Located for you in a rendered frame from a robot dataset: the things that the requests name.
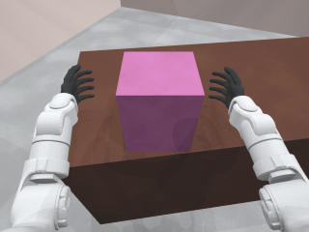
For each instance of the robot left forearm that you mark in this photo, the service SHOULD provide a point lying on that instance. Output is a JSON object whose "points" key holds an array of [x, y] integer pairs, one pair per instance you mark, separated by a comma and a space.
{"points": [[48, 160]]}

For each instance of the robot right forearm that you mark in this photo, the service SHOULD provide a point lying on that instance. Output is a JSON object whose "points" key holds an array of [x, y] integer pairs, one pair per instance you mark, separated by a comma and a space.
{"points": [[271, 158]]}

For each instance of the robot left upper arm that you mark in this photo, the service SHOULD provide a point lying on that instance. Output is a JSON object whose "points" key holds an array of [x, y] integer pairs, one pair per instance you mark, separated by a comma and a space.
{"points": [[42, 208]]}

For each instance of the pedestal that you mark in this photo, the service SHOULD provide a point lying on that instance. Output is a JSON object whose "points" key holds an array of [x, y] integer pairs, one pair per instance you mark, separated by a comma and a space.
{"points": [[115, 185]]}

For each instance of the right robot hand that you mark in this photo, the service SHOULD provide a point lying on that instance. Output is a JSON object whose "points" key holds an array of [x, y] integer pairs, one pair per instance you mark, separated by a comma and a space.
{"points": [[233, 86]]}

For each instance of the carton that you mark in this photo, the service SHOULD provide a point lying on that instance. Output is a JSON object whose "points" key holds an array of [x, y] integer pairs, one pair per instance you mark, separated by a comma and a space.
{"points": [[159, 97]]}

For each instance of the left robot hand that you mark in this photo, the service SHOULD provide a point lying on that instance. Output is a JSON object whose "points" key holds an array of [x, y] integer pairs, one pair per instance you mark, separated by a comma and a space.
{"points": [[71, 82]]}

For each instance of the robot right upper arm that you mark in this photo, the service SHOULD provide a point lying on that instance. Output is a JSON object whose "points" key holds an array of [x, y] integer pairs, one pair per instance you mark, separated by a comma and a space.
{"points": [[285, 205]]}

